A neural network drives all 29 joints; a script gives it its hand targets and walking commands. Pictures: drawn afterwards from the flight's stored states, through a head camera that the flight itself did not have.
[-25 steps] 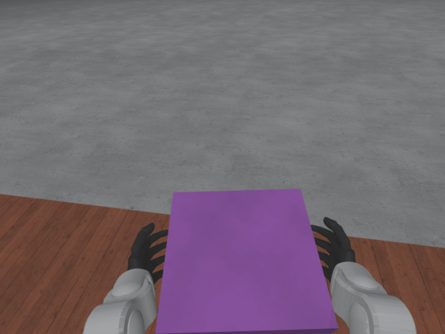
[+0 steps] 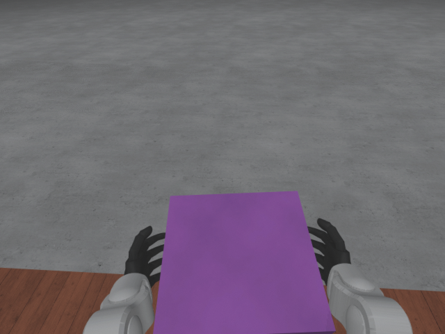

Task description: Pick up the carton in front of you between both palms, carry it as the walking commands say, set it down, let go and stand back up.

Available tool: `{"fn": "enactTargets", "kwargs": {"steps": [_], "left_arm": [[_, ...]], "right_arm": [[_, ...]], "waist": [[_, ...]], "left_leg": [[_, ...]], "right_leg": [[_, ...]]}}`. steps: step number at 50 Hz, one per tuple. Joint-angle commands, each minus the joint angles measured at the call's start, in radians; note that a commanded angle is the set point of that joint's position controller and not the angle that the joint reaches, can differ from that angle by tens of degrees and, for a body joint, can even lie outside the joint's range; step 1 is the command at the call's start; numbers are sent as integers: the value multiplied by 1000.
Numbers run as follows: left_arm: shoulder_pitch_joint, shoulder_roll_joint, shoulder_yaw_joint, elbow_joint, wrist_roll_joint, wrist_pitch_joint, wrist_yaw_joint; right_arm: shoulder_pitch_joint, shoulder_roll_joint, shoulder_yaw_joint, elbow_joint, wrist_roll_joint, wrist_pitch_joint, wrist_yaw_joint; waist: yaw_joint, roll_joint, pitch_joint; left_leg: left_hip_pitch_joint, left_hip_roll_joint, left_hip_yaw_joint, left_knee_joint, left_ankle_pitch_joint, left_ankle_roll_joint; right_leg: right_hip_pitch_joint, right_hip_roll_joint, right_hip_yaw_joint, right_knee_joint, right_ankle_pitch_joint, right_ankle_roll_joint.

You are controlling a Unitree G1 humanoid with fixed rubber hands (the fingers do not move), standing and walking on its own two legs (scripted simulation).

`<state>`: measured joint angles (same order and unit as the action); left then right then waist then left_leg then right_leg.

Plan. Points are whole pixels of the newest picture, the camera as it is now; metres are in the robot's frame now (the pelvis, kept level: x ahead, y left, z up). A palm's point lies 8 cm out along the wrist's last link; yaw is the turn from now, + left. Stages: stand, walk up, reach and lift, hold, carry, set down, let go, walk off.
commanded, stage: carry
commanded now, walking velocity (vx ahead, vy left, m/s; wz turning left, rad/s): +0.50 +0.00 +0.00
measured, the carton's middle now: (236, 282) +0.24 +0.00 +0.02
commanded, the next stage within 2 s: none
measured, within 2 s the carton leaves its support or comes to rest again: neither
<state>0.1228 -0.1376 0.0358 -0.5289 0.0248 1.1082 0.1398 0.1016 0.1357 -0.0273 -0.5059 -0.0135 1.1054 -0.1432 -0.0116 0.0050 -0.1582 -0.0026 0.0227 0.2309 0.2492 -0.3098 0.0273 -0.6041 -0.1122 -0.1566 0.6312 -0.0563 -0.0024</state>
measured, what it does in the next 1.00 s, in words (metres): walks ahead: right foot, then left foot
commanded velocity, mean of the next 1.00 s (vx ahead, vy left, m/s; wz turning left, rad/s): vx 0.50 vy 0.00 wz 0.00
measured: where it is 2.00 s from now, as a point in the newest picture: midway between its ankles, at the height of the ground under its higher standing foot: (231, 189)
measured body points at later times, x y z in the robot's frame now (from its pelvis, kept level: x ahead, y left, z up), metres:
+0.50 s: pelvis +0.32 -0.02 -0.01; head +0.34 -0.03 +0.44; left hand +0.65 +0.14 +0.09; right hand +0.66 -0.18 +0.09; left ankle +0.47 +0.11 -0.70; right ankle +0.22 -0.10 -0.74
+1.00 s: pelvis +0.68 +0.00 -0.04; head +0.71 +0.01 +0.41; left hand +1.02 +0.16 +0.05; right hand +1.01 -0.16 +0.06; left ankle +0.53 +0.07 -0.74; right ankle +0.85 -0.11 -0.74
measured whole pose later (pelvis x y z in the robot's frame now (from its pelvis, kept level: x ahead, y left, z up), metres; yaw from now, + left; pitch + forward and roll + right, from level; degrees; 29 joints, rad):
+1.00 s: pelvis +0.68 +0.00 -0.04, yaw +2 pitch +6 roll +1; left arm -0.33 -0.15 0.26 -0.24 0.04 0.93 0.21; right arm -0.37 0.16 -0.19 -0.17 0.01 0.92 -0.18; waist -0.11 -0.04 -0.03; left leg -0.19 -0.04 0.10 0.68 -0.59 0.06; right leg -0.68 -0.05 -0.05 0.59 0.28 -0.05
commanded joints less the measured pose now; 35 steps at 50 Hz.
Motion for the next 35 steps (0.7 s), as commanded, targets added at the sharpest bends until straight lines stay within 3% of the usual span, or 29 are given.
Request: {"fn": "enactTargets", "kwargs": {"steps": [1, 4, 5, 6, 7, 8, 9, 10, 11, 13, 15, 18, 21, 25, 27, 28, 29, 30, 31, 32, 33, 34, 35], "left_arm": [[-408, -572, -541, -101, -178, -4, 5], [-438, -507, -492, -76, -181, 6, 32], [-447, -493, -473, -59, -179, 5, 41], [-447, -479, -450, -47, -177, 6, 49], [-486, -452, -437, -48, -181, 4, 55], [-490, -472, -441, -26, -191, 2, 57], [-548, -499, -443, -35, -207, -3, 54], [-599, -535, -456, -21, -217, -12, 48], [-658, -566, -468, -7, -224, -23, 42], [-768, -600, -471, 61, -219, -48, 31], [-820, -597, -448, 138, -201, -66, 29], [-878, -601, -413, 256, -165, -91, 36], [-943, -609, -374, 360, -125, -116, 50], [-1034, -644, -345, 444, -104, -144, 65], [-1066, -667, -345, 456, -107, -151, 68], [-1077, -678, -351, 457, -109, -152, 68], [-1087, -693, -356, 455, -110, -151, 69], [-1094, -699, -360, 447, -105, -148, 72], [-1044, -721, -364, 438, -106, -143, 71], [-1048, -713, -347, 422, -108, -144, 73], [-1081, -740, -341, 406, -108, -147, 77], [-1070, -755, -335, 392, -102, -151, 76], [-1071, -771, -341, 373, -98, -157, 72]], "right_arm": [[-350, 554, 498, -104, 159, -3, 9], [-411, 499, 475, -100, 156, 7, -30], [-432, 483, 472, -98, 156, 10, -41], [-467, 461, 468, -104, 159, 11, -50], [-498, 468, 473, -119, 171, 15, -55], [-531, 471, 474, -113, 181, 15, -56], [-570, 499, 472, -89, 184, 11, -56], [-597, 528, 454, -65, 176, 2, -55], [-624, 552, 435, -22, 159, -7, -56], [-680, 578, 409, 69, 118, -28, -57], [-734, 602, 390, 153, 89, -48, -60], [-826, 609, 367, 260, 64, -75, -65], [-922, 624, 351, 350, 62, -102, -64], [-1021, 650, 326, 414, 77, -129, -61], [-1040, 663, 315, 427, 85, -136, -59], [-1044, 664, 310, 428, 89, -138, -57], [-1024, 664, 307, 439, 89, -140, -57], [-995, 669, 300, 447, 93, -142, -55], [-1018, 644, 306, 439, 103, -146, -57], [-997, 694, 330, 451, 123, -147, -52], [-1009, 725, 342, 428, 148, -149, -41], [-1039, 767, 382, 385, 176, -157, -27], [-1072, 799, 418, 343, 201, -168, -15]], "waist": [[-9, 133, 79], [8, 144, 10], [37, 95, -58], [76, -1, -154], [90, -270, -259], [92, -318, -228], [77, -241, -228], [67, -125, -235], [47, -30, -208], [29, -57, -192], [32, -104, -167], [43, -120, -122], [64, -116, -99], [78, -132, -56], [51, -171, -79], [16, -166, -126], [-67, -135, -214], [-118, 1, -285], [-62, 303, -406], [-79, 396, -415], [-89, 292, -370], [-95, 145, -342], [-81, 66, -310]], "left_leg": [[27, 225, -106, -48, 307, 91], [0, 207, -41, 179, 578, 65], [-65, 163, 8, 367, 636, 34], [-239, 132, -8, 616, 464, 0], [-539, -2, -52, 965, 157, -48], [-709, -55, -174, 1142, -165, -36], [-754, 10, -242, 1240, -152, 0], [-758, 43, -251, 1249, -112, 19], [-733, 78, -260, 1174, -55, 27], [-664, 89, -231, 1058, 6, 26], [-680, 89, -203, 971, 49, 20], [-762, 91, -172, 801, 120, 7], [-765, 68, -133, 608, 193, 12], [-642, 15, -66, 364, 287, 35], [-549, 3, -71, 332, 279, 55], [-423, -21, -61, 302, 277, 62], [-224, -34, -48, 314, 343, 66], [-41, -3, -120, 273, 286, 53], [241, 220, -547, 263, 233, 193], [311, 288, -761, 157, 220, 240], [302, 286, -704, 185, 291, 239], [253, 279, -645, 218, 394, 236], [172, 262, -583, 231, 435, 220]], "right_leg": [[-47, 35, -50, -44, -14, -25], [187, 106, -115, -77, -83, -59], [380, 152, -143, -119, -109, -59], [614, 35, 30, -135, -219, -75], [836, -262, 573, -274, -398, -219], [840, -298, 742, -400, -264, -272], [814, -291, 629, -341, -138, -266], [755, -269, 537, -300, -57, -244], [659, -239, 437, -299, -55, -204], [535, -200, 312, -343, -150, -156], [505, -177, 248, -374, -180, -163], [559, -157, 185, -367, -39, -188], [604, -117, 120, -317, 88, -187], [596, -80, 79, -301, 181, -157], [627, -79, 47, -228, 327, -127], [624, -74, 22, -151, 436, -106], [589, -64, -29, 35, 521, -68], [474, -7, -26, 301, 327, -40], [141, 110, 18, 613, -46, -11], [-60, 204, 100, 785, -452, -11], [-153, 159, 173, 840, -459, -37], [-185, 114, 202, 809, -417, -47], [-178, 80, 207, 720, -351, -51]]}}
